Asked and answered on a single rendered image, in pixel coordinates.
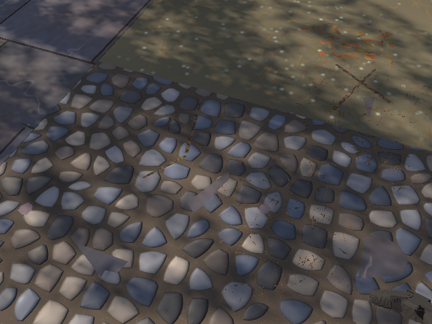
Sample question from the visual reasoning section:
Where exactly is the robot right hand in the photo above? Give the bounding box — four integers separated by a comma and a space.
369, 290, 432, 324

